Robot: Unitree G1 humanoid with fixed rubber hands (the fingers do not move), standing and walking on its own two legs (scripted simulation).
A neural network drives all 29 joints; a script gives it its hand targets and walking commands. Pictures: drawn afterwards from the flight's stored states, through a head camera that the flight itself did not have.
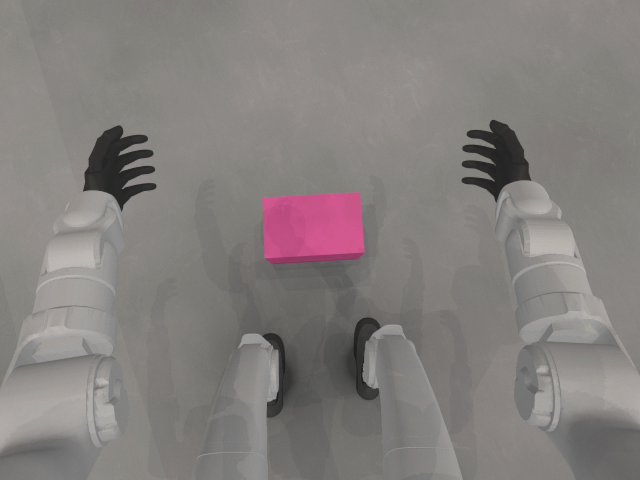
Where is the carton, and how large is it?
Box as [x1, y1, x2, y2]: [262, 192, 364, 263]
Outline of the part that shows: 359,192 262,198 265,258 271,263 357,258 364,252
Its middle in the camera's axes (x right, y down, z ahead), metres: -0.02 -0.02 +0.98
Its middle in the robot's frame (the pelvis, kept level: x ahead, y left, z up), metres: +0.47 +0.01 -0.60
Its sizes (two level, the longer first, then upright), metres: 0.234 0.146 0.156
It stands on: the floor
